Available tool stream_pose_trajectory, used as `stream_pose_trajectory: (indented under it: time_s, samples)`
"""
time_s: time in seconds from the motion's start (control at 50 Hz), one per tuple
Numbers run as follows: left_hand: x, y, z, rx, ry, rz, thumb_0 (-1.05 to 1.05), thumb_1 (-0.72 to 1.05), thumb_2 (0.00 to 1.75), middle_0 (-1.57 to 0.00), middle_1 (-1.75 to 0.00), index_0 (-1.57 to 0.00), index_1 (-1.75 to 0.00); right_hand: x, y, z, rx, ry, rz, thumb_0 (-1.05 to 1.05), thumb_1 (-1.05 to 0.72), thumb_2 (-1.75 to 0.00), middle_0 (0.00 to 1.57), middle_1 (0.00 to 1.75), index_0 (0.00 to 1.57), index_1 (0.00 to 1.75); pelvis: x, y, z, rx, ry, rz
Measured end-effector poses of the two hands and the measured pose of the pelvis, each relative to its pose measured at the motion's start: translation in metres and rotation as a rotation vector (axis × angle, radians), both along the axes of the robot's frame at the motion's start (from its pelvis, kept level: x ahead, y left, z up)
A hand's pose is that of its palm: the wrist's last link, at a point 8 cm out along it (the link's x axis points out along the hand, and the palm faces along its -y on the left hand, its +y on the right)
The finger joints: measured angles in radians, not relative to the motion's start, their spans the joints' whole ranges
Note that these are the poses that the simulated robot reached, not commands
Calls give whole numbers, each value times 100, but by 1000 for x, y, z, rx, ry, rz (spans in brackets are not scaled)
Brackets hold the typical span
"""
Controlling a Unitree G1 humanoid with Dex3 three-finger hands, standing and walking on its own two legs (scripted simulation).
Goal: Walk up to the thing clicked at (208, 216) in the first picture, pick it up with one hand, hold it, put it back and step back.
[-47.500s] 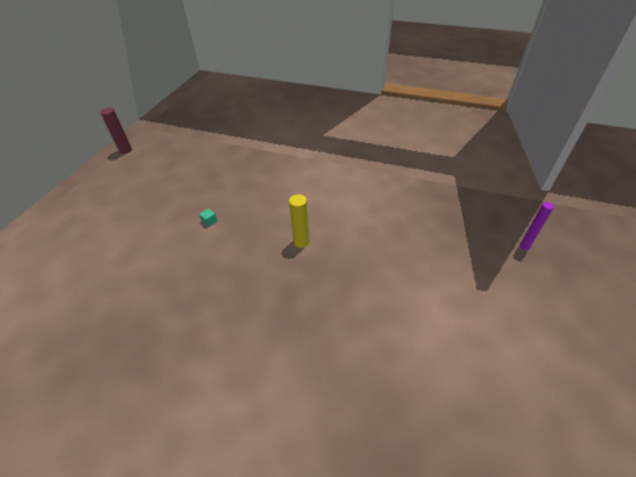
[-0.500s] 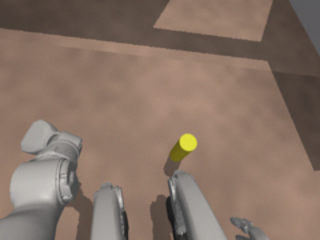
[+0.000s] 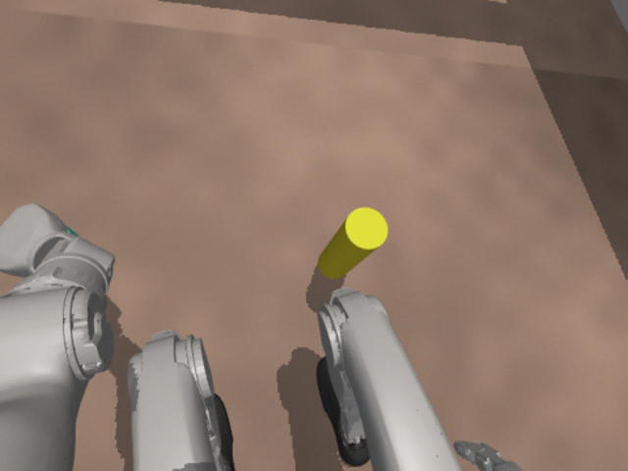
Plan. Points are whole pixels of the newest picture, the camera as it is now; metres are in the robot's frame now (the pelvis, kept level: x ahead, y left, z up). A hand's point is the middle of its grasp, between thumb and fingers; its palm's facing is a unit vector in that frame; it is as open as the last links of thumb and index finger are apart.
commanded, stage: crouch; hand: left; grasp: from above
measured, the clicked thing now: (65, 253) +0.46 +0.28 -0.18
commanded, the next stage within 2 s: lower in 0.60 s
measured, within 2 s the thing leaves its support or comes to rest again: rests again in 1.92 s
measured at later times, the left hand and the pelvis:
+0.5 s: hand (77, 260) +0.46 +0.28 -0.22, palm faces -0.24 -0.38 -0.90, open 7.8 cm; pelvis +0.00 +0.00 -0.07, yaw -1 degrees
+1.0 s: hand (86, 268) +0.46 +0.28 -0.27, palm faces -0.26 -0.37 -0.89, open 8.0 cm; pelvis +0.00 +0.00 -0.08, yaw -4 degrees
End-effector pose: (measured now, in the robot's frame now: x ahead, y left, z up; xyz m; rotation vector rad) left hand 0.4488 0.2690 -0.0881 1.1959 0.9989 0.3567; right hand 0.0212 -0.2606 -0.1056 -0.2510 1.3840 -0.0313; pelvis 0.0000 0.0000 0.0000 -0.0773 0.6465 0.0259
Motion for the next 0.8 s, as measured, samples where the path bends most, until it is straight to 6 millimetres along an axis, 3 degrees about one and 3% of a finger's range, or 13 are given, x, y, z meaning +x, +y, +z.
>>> stream_pose_trajectory:
  time_s: [0.18,0.38,0.6,0.8]
  samples:
    - [11,4,-35,18,-25,15,5,36,21,-105,-30,-90,-24,-9,-11,-33,3,43,39,0,-91,-90,20,30,20,30,-2,-2,-35,5,-16,-7]
    - [16,9,-56,19,-12,35,3,35,24,-107,-31,-89,-26,-12,0,-61,64,65,60,0,-91,-90,20,30,20,30,0,-2,-57,1,-35,-15]
    - [17,17,-85,4,-17,38,2,34,26,-106,-33,-88,-27,-20,7,-66,80,97,95,0,-92,-90,20,30,20,30,1,1,-72,-21,-50,-20]
    - [18,23,-96,14,-24,38,0,32,33,-106,-36,-86,-30,-28,3,-62,69,134,97,0,-92,-90,20,30,20,30,4,3,-78,-36,-51,-22]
